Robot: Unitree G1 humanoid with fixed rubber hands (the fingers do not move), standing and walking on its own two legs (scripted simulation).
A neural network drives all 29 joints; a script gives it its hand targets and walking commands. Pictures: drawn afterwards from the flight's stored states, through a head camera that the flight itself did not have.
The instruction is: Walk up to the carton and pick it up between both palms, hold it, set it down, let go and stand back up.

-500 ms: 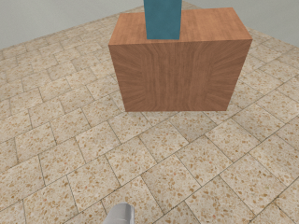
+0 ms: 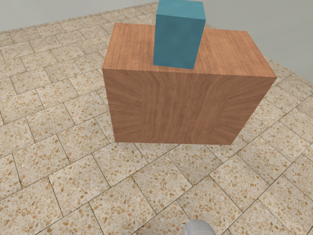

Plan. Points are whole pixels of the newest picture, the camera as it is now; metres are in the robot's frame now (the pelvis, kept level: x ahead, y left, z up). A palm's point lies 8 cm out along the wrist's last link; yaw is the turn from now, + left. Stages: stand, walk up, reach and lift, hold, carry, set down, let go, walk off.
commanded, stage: walk up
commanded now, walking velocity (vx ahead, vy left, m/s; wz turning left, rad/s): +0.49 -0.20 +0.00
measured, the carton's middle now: (177, 34) +0.99 -0.12 +0.01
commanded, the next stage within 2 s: none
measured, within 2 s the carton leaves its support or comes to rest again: neither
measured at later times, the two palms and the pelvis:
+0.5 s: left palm (108, 170) +0.34 +0.16 -0.15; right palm (248, 215) +0.20 -0.28 -0.16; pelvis +0.28 -0.08 -0.02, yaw -2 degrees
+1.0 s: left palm (111, 146) +0.44 +0.16 -0.16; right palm (218, 122) +0.56 -0.28 -0.15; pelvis +0.51 -0.05 -0.02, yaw -4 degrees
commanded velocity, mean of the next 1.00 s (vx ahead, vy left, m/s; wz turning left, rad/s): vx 0.42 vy -0.07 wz -0.03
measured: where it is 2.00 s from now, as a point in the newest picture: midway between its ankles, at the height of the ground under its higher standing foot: (162, 174)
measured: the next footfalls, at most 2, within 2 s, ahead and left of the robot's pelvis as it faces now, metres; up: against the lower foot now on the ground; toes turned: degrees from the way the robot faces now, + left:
right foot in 0.38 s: +0.36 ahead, -0.14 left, +0.00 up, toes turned -12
left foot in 0.90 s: +0.63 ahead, +0.02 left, +0.00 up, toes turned +4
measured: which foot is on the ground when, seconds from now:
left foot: down 0.00-0.38, up 0.40-0.88, down 0.90-1.00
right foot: up 0.00-0.36, down 0.38-0.92, up 0.94-1.00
